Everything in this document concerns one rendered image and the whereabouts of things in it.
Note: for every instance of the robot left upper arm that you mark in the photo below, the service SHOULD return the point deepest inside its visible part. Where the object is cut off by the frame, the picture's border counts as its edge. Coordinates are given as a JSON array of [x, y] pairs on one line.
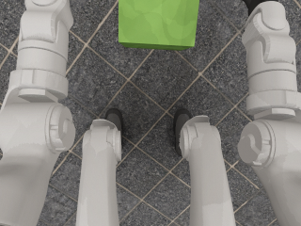
[[32, 136]]

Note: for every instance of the robot right hand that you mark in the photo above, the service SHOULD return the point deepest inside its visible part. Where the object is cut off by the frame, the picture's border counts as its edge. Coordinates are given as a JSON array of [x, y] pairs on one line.
[[251, 4]]

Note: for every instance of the right robot forearm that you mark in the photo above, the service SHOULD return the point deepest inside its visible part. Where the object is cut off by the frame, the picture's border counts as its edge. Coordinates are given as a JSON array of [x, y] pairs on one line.
[[271, 66]]

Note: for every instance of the left robot forearm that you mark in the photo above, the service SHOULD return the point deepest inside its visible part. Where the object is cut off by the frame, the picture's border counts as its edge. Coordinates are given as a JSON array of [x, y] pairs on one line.
[[43, 46]]

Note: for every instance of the robot right upper arm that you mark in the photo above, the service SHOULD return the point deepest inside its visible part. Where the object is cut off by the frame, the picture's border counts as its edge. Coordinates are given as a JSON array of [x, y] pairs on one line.
[[273, 150]]

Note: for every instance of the right robot thigh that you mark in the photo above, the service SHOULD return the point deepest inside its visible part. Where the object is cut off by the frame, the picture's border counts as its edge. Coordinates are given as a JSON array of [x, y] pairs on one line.
[[210, 199]]

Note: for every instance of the carton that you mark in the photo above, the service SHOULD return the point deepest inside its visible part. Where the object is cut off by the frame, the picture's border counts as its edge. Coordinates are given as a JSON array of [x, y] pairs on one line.
[[158, 24]]

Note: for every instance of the left robot thigh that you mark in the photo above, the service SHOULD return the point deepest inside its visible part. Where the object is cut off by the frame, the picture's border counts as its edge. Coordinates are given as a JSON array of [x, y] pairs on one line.
[[97, 198]]

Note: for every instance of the robot thigh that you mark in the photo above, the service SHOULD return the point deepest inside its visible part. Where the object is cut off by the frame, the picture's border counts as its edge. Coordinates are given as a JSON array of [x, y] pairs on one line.
[[97, 198], [210, 199]]

